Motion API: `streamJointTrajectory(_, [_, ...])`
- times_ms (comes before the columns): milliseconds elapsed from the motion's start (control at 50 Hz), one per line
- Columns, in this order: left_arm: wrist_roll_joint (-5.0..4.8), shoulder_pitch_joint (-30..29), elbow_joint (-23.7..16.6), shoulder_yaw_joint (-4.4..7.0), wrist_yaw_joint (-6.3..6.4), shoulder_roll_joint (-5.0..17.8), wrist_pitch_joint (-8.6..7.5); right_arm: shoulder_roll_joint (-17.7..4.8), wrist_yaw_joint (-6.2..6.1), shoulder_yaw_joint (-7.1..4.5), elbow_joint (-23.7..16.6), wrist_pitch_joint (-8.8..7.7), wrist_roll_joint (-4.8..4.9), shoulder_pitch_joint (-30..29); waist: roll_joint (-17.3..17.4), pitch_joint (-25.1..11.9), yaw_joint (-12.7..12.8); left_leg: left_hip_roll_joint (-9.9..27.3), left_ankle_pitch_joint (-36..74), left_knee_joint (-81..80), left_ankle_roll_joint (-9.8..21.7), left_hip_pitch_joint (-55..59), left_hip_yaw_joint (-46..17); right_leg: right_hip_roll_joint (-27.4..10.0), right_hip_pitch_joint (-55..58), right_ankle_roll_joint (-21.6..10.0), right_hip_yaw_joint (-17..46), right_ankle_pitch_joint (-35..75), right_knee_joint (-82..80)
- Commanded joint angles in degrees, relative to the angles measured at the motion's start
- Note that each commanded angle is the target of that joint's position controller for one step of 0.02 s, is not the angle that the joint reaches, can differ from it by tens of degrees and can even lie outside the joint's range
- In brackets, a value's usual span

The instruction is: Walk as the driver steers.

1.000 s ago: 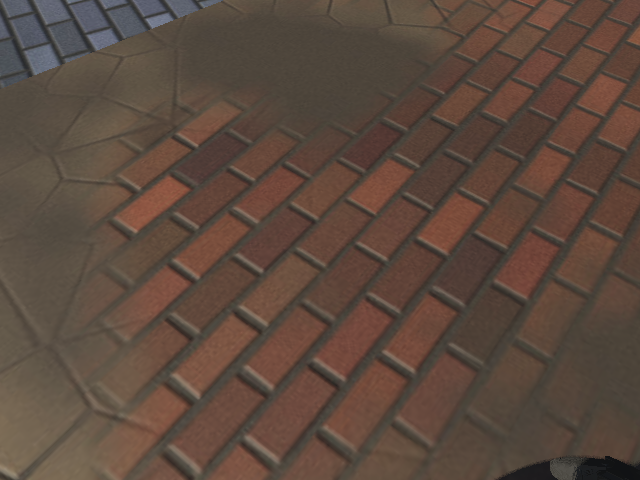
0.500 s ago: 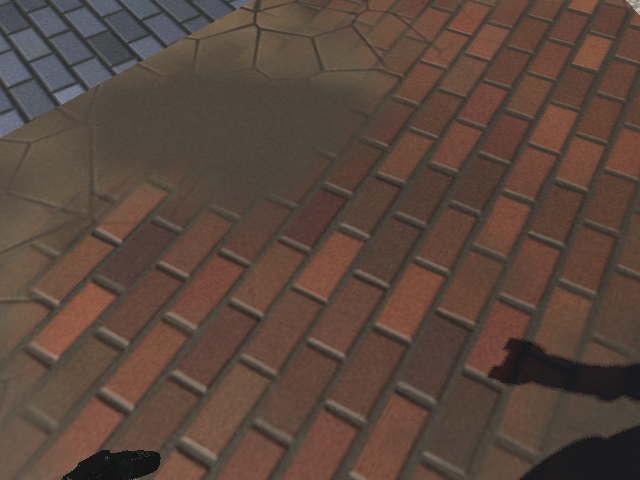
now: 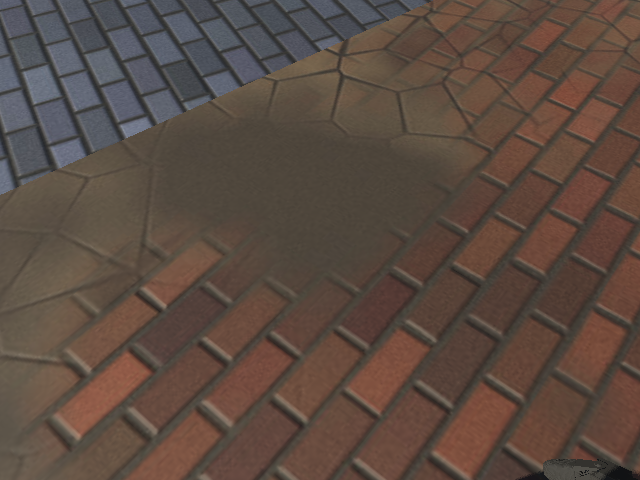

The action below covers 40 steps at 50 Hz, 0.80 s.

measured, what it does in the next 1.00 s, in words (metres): walks ahead: left foot, then right foot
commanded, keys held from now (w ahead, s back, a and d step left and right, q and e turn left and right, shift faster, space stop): w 0.46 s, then w+q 0.54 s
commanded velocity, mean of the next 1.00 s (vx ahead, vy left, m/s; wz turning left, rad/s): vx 0.50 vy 0.00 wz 0.20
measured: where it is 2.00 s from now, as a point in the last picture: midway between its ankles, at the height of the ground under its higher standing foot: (285, 272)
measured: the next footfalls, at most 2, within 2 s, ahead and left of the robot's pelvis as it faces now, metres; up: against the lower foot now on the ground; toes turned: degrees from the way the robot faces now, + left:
left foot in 0.02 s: +0.19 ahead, +0.12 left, +0.00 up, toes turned +2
right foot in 0.56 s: +0.49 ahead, -0.13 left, +0.00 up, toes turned -1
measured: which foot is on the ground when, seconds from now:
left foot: up 0.00-0.00, down 0.02-0.56, up 0.58-1.00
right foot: down 0.00-0.02, up 0.04-0.54, down 0.56-1.00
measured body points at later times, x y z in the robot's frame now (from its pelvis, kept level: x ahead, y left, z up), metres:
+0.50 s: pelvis +0.27 +0.01 +0.01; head +0.30 +0.01 +0.46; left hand +0.48 +0.24 -0.09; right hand +0.25 -0.27 -0.13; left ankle +0.15 +0.12 -0.73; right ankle +0.45 -0.13 -0.70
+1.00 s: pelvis +0.54 -0.01 +0.01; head +0.56 +0.01 +0.46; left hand +0.50 +0.26 -0.13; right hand +0.76 -0.22 -0.10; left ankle +0.68 +0.17 -0.69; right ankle +0.45 -0.13 -0.73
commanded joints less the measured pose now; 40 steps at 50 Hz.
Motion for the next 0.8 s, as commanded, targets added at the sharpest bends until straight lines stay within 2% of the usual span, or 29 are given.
streamJointTrajectory(20, [0.21, -1.94, -2.51, 1.66, 0.60, 8.84, 0.36, -10.94, -0.53, -4.19, 0.81, -0.92, -0.26, 13.01, -5.10, -8.15, -10.09, -1.63, -1.24, -0.89, 4.04, 21.18, 1.52, -12.05, -5.02, -6.35, 3.19, 45.80, 18.68])
streamJointTrajectory(40, [1.13, 1.61, -3.99, 0.22, 0.44, 4.75, -0.21, -15.89, -1.01, -5.43, 2.27, -0.78, -1.33, 21.41, 3.16, -17.22, -10.80, 11.38, -2.22, 0.88, 10.17, 43.26, -15.76, -6.46, -23.37, -3.18, 0.20, 29.17, 39.05])
streamJointTrajectory(60, [1.18, 5.51, -3.22, -1.26, 0.03, 0.21, -1.45, -16.18, -0.73, -5.41, 3.37, -0.43, -0.51, 24.19, 14.66, -22.94, -9.75, 19.48, -13.32, -7.49, 15.91, 54.22, -38.28, 2.01, -39.63, -1.09, 4.45, -11.31, 53.34])
streamJointTrajectory(80, [-0.45, 0.56, -3.67, 0.33, -0.40, 6.55, -2.50, -11.47, -0.80, -3.98, 3.17, -0.46, 0.00, 22.78, 9.35, -18.19, -11.19, 17.90, -20.48, -10.41, 13.64, 51.01, -37.44, -1.26, -45.87, -2.11, 9.82, -12.19, 59.30])
streamJointTrajectory(100, [-1.48, -4.28, -5.38, 0.79, -0.58, 8.29, -3.13, -10.15, -0.97, -3.44, 2.27, -0.50, -0.04, 17.82, 6.77, -10.24, -10.05, 16.44, -18.39, -12.05, 11.62, 42.81, -29.91, -4.28, -48.49, -2.88, 7.88, -6.74, 58.90])
streamJointTrajectory(120, [-0.96, -6.83, -5.72, 0.82, -0.28, 7.96, -3.30, -9.01, -0.99, -3.10, 1.57, -0.55, -0.56, 13.88, 2.69, -6.07, -8.53, 14.48, -13.79, -13.87, 10.80, 34.84, -24.55, -6.85, -46.63, -2.85, 6.57, -1.44, 56.20])
streamJointTrajectory(140, [-0.24, -7.17, -5.73, 1.08, -0.09, 7.23, -2.94, -7.56, -0.88, -2.67, 1.22, -0.73, -1.16, 11.46, 1.99, -3.23, -6.66, 12.75, -9.24, -15.89, 10.49, 28.45, -20.59, -8.62, -43.87, -2.58, 6.48, 1.98, 53.25])
streamJointTrajectory(160, [-0.04, -5.83, -5.34, 1.09, -0.08, 6.19, -2.34, -6.79, -0.80, -2.44, 1.28, -0.97, -1.59, 10.32, 3.52, -3.00, -4.99, 11.61, -6.20, -17.43, 10.43, 24.63, -18.07, -9.74, -40.22, -2.26, 6.87, 3.88, 51.61])
streamJointTrajectory(200, [0.14, -4.72, -4.77, 0.86, 0.10, 4.09, -1.16, -6.72, -0.72, -2.46, 2.02, -1.48, -1.13, 10.39, 3.34, -2.21, -3.73, 10.38, -2.46, -19.92, 10.85, 21.42, -13.87, -10.34, -38.41, -1.32, 6.31, 5.57, 48.36])
streamJointTrajectory(220, [0.34, -5.92, -5.14, 0.87, 0.25, 3.91, -0.77, -7.34, -0.89, -2.61, 2.50, -1.65, -1.01, 10.85, 2.79, -1.28, -3.63, 9.98, -0.64, -20.86, 10.98, 20.75, -12.10, -10.49, -39.55, -0.77, 5.99, 7.45, 46.34])
streamJointTrajectory(280, [0.98, -11.54, -7.01, 0.82, 0.21, 3.59, -0.67, -8.94, -1.73, -3.01, 4.09, -1.42, -0.91, 13.59, 1.38, 0.44, -4.79, 9.51, 3.15, -22.19, 10.71, 22.04, -8.64, -10.59, -43.53, 0.73, 5.67, 16.41, 36.82])
streamJointTrajectory(360, [0.67, -19.22, -8.86, 0.11, -0.59, 2.01, -1.32, -9.66, -2.45, -3.02, 5.94, -0.96, -0.35, 16.84, 1.51, 2.04, -7.28, 7.34, 2.36, -22.83, 8.70, 22.61, -3.92, -8.24, -40.60, 0.73, 3.32, 26.80, 23.27])
streamJointTrajectory(420, [0.23, -24.12, -10.46, -0.21, -1.38, 2.07, -1.62, -10.05, -2.60, -3.16, 7.99, -0.35, 0.03, 20.21, 1.37, 3.42, -8.93, 9.11, 1.73, -21.63, 8.66, 27.21, -3.92, -7.12, -41.01, 0.25, 2.98, 27.09, 18.25])
streamJointTrajectory(480, [0.13, -26.71, -12.07, -0.10, -2.32, 3.14, -2.14, -10.49, -2.89, -3.52, 9.38, 0.61, 0.40, 21.52, 1.65, 4.05, -8.58, 11.91, 5.09, -18.11, 7.91, 32.82, -5.48, -6.55, -41.44, -1.47, 3.81, 22.14, 14.96])
streamJointTrajectory(520, [0.19, -23.44, -11.57, 0.60, -2.49, 4.91, -2.59, -11.26, -3.10, -3.83, 9.49, 1.18, 0.56, 20.56, 2.77, 2.25, -5.98, 12.37, 12.46, -13.79, 7.00, 34.15, -6.84, -4.95, -35.52, -2.62, 3.14, 17.79, 13.34])
streamJointTrajectory(540, [0.32, -17.96, -10.07, 1.48, -2.29, 6.43, -2.81, -11.50, -3.16, -3.85, 9.15, 1.46, 0.63, 19.08, 3.06, -0.84, -2.65, 10.75, 20.47, -7.92, 6.04, 33.06, -5.97, -3.22, -27.24, -3.65, 1.60, 17.40, 11.74])
streamJointTrajectory(560, [0.65, -8.17, -7.16, 2.99, -1.72, 9.49, -2.92, -10.00, -3.17, -3.24, 8.63, 1.59, 0.25, 18.70, 1.95, -7.43, 1.46, 7.35, 21.20, 3.14, 4.36, 27.70, -4.08, -4.01, -12.35, -5.43, 2.12, 18.94, 12.85])
streamJointTrajectory(580, [1.42, 2.10, -5.57, 4.12, -1.03, 14.08, -2.75, -6.53, -3.18, -1.86, 6.96, 1.51, -1.26, 19.62, -6.15, -17.25, 4.20, 2.37, 2.20, 22.16, 2.00, 15.20, -1.09, -16.04, 5.61, -8.77, 15.13, 19.13, 14.65])
streamJointTrajectory(600, [1.35, 2.96, -4.43, 4.30, -1.39, 15.82, -2.34, -0.18, -2.77, -0.30, 7.11, 0.35, -0.02, 27.21, -21.32, -23.50, -0.03, -6.30, -32.50, 38.54, -0.60, -4.81, -2.99, -26.56, 19.96, -16.52, 39.87, 6.39, 6.62])
streamJointTrajectory(620, [0.91, 1.00, -5.31, 2.73, -1.31, 9.49, -2.42, -7.62, -2.75, -2.02, 7.84, -0.37, 1.43, 22.97, -13.23, -18.40, 2.06, -2.82, -32.27, 44.47, -0.18, -9.93, -8.78, -24.45, 15.25, -14.09, 38.64, -0.84, 3.46])
streamJointTrajectory(640, [0.84, -3.45, -5.94, 1.95, -1.04, 7.04, -2.64, -9.82, -2.76, -2.84, 6.30, -0.72, 2.28, 18.08, -10.70, -10.48, 1.43, -0.22, -26.63, 44.68, 0.50, -12.51, -7.60, -22.84, 7.71, -11.39, 29.71, 0.54, 2.13])
streamJointTrajectory(660, [1.11, -7.50, -6.37, 1.50, -1.04, 5.82, -2.87, -9.00, -3.15, -2.89, 6.12, -0.60, 2.06, 16.08, -6.72, -6.70, -0.42, 2.41, -21.52, 42.83, 0.31, -10.15, -6.66, -20.87, 0.16, -10.16, 23.90, 5.34, 0.21])
streamJointTrajectory(680, [1.36, -10.16, -6.29, 1.03, -1.18, 3.74, -3.09, -8.31, -3.44, -3.32, 6.24, -0.05, 1.27, 14.84, -5.57, -3.02, -1.65, 3.78, -18.14, 39.87, 0.35, -8.08, -6.77, -18.20, -5.65, -8.75, 18.19, 9.54, -2.00])
streamJointTrajectory(700, [1.98, -11.48, -6.01, 1.00, -1.07, 3.80, -3.34, -6.75, -3.28, -3.37, 6.43, 0.65, 1.35, 17.11, -8.61, -2.91, -3.75, 5.10, -15.63, 38.86, 0.05, -4.53, -7.21, -18.01, -9.11, -8.88, 14.77, 12.09, -3.59])
streamJointTrajectory(720, [1.96, -12.06, -5.72, 1.01, -1.12, 3.16, -3.58, -5.49, -3.17, -3.29, 6.64, 1.33, 1.37, 17.81, -8.14, -2.20, -4.31, 5.61, -14.89, 38.05, -0.18, -3.11, -6.94, -17.33, -11.06, -9.17, 12.21, 14.35, -4.98])
streamJointTrajectory(740, [1.87, -12.12, -5.26, 1.12, -1.02, 3.41, -3.81, -4.63, -3.07, -3.31, 6.26, 1.95, 1.40, 17.51, -7.67, -1.24, -4.79, 5.85, -14.06, 37.31, -0.46, -3.51, -6.67, -17.20, -12.29, -9.53, 9.53, 16.46, -5.99])
streamJointTrajectory(800, [2.13, -11.35, -4.19, 1.76, -0.26, 5.22, -3.94, -4.26, -3.08, -3.52, 4.30, 3.03, 0.95, 13.84, -5.08, 1.15, -4.95, 6.11, -8.04, 32.31, -1.29, -8.38, -7.19, -17.25, -12.28, -10.02, 3.82, 21.27, -7.66])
